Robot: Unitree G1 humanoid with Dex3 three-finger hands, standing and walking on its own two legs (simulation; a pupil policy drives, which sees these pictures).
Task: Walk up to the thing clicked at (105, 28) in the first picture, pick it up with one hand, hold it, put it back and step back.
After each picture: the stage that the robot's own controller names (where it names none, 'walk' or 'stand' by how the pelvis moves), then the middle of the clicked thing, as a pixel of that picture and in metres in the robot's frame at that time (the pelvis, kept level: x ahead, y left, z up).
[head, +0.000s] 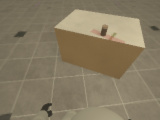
stand; (104, 30) +0.96 -0.09 +0.00
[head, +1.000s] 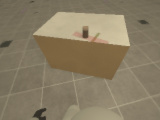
walk; (85, 32) +0.83 +0.15 +0.03
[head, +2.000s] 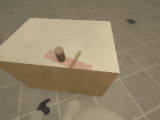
stand; (60, 54) +0.45 +0.28 +0.03
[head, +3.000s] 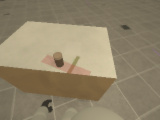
stand; (58, 60) +0.43 +0.27 +0.00
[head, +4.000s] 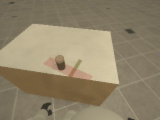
stand; (60, 63) +0.41 +0.26 +0.00
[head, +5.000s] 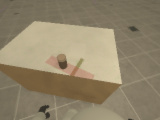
stand; (62, 61) +0.41 +0.25 +0.00
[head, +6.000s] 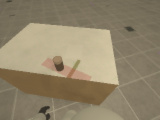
stand; (58, 63) +0.39 +0.27 +0.00
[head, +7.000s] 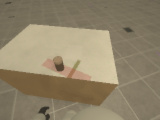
stand; (59, 64) +0.39 +0.27 +0.00
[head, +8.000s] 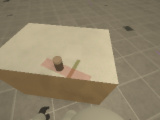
stand; (58, 64) +0.39 +0.27 +0.00
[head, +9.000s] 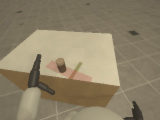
rise first; (61, 65) +0.39 +0.29 +0.01
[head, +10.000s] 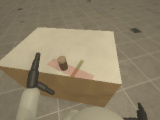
go down; (62, 63) +0.40 +0.28 +0.01
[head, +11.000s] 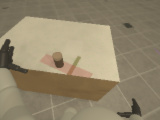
go down; (58, 60) +0.40 +0.26 +0.02
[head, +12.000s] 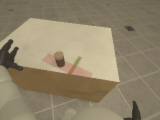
go down; (59, 59) +0.42 +0.27 +0.01
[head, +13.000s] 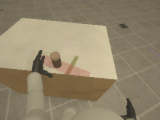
close in; (56, 60) +0.41 +0.27 +0.02
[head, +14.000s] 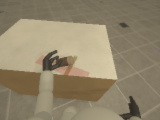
close; (64, 61) +0.40 +0.21 +0.03
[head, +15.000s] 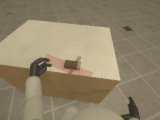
lift; (72, 65) +0.40 +0.16 +0.01
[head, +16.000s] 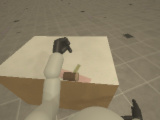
lift; (71, 76) +0.34 +0.18 +0.00
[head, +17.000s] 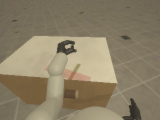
hold; (71, 94) +0.28 +0.17 -0.16
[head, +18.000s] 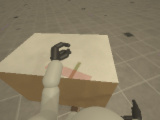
close; (75, 109) +0.29 +0.19 -0.74
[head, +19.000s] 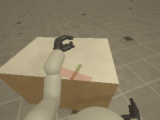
close; (76, 113) +0.30 +0.19 -0.74
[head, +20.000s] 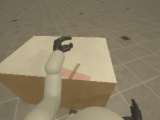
close; (73, 112) +0.29 +0.20 -0.74
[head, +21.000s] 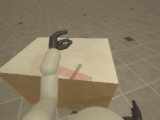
hold; (75, 114) +0.29 +0.19 -0.74
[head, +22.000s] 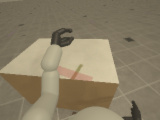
close; (76, 115) +0.29 +0.19 -0.74
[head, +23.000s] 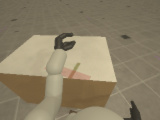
stand; (73, 113) +0.27 +0.20 -0.74
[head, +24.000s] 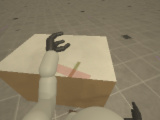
close; (73, 113) +0.27 +0.20 -0.74
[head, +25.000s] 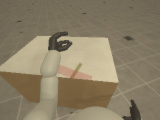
close; (74, 116) +0.26 +0.19 -0.74
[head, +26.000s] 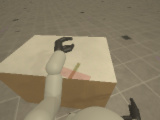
stand; (72, 116) +0.24 +0.20 -0.74
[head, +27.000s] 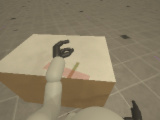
stand; (71, 117) +0.23 +0.21 -0.74
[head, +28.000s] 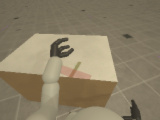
close; (73, 115) +0.24 +0.20 -0.74
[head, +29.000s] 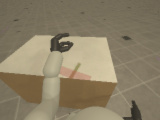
close; (73, 117) +0.24 +0.20 -0.74
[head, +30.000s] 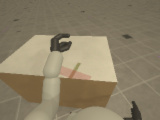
close; (73, 116) +0.24 +0.20 -0.74
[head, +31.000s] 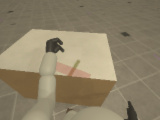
crouch; (71, 111) +0.25 +0.20 -0.74
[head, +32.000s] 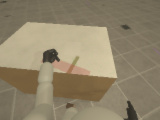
lower; (70, 106) +0.24 +0.20 -0.73
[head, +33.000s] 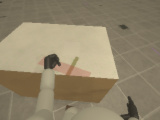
lower; (70, 108) +0.23 +0.19 -0.71
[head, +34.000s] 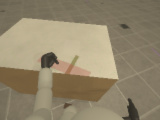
lower; (68, 106) +0.23 +0.19 -0.71
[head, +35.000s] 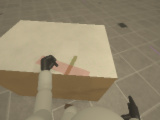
lower; (69, 106) +0.23 +0.19 -0.71
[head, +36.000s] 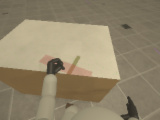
lower; (70, 106) +0.24 +0.18 -0.71
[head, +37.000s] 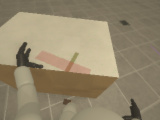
rise; (67, 102) +0.25 +0.19 -0.71
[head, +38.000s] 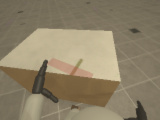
sink last; (75, 108) +0.26 +0.20 -0.73
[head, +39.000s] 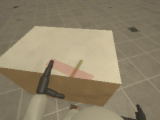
sink last; (74, 108) +0.24 +0.19 -0.74
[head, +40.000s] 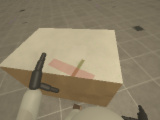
sink last; (77, 107) +0.25 +0.20 -0.74
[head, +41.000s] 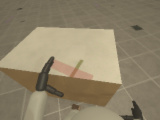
stand; (76, 107) +0.24 +0.20 -0.74
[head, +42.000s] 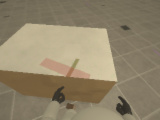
stand; (70, 106) +0.24 +0.19 -0.74
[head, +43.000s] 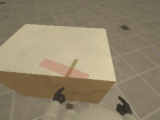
stand; (70, 106) +0.24 +0.20 -0.74
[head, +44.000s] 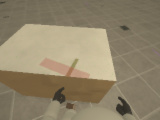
stand; (70, 106) +0.25 +0.20 -0.75
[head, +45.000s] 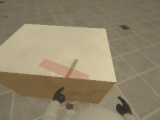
stand; (70, 106) +0.24 +0.20 -0.75
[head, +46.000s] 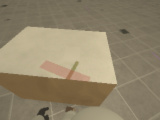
walk; (70, 109) +0.23 +0.19 -0.74
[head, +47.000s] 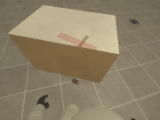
walk; (75, 81) +0.54 +0.16 -0.73
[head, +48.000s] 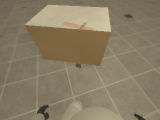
stand; (79, 65) +0.87 +0.24 -0.73
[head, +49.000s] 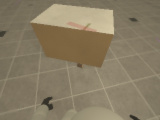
stand; (80, 65) +0.90 +0.17 -0.74
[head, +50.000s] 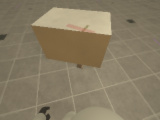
stand; (80, 66) +0.93 +0.19 -0.75
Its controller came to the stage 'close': yes
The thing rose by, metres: 0.01
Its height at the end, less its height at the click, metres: -0.75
